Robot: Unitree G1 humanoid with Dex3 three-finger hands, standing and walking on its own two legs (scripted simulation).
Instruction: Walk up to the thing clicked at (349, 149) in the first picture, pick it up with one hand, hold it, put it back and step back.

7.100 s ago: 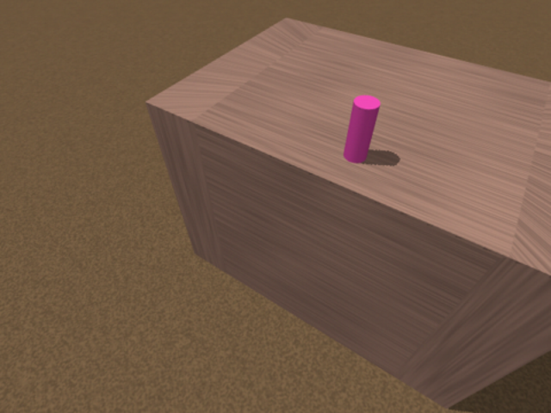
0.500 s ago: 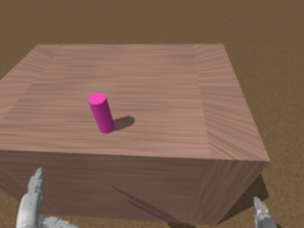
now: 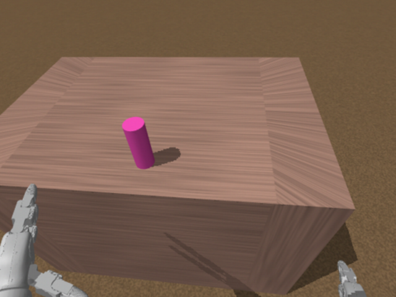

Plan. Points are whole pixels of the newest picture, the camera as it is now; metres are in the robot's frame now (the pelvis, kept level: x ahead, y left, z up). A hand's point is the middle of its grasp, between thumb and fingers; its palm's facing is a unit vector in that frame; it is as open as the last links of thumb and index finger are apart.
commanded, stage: rise first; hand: left
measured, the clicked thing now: (139, 144) +0.47 +0.19 +0.04
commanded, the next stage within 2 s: go down in 0.62 s
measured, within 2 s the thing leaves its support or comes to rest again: neither
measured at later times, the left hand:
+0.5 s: hand (49, 240) +0.18 +0.25 +0.12, palm faces +0.32 -0.85 -0.42, open 17.6 cm
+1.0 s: hand (36, 219) +0.21 +0.28 +0.14, palm faces +0.37 -0.86 -0.35, open 17.6 cm
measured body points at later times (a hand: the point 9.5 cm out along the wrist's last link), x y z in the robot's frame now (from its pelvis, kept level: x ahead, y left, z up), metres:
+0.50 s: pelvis -0.01 +0.00 +0.00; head -0.01 -0.02 +0.45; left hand +0.16 +0.29 +0.15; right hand +0.15 -0.26 -0.09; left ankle +0.00 +0.14 -0.74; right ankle -0.01 -0.13 -0.74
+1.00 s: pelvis -0.01 +0.01 -0.01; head -0.02 -0.01 +0.44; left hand +0.18 +0.32 +0.16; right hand +0.16 -0.26 -0.09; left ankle +0.00 +0.14 -0.74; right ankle -0.01 -0.13 -0.74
